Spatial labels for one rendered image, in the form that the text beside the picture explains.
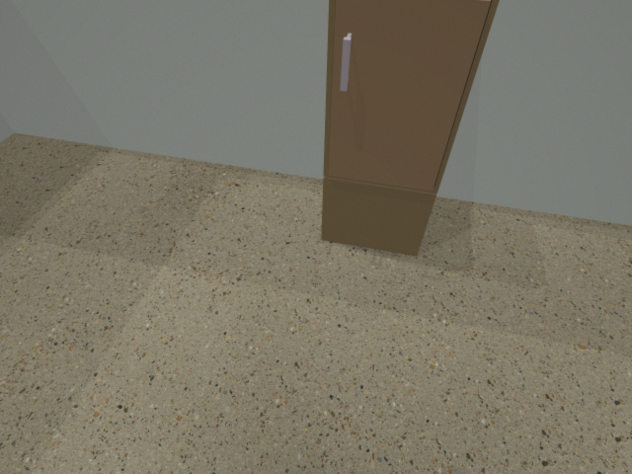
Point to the handle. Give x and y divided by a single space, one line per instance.
346 62

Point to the cupboard door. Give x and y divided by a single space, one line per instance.
409 63

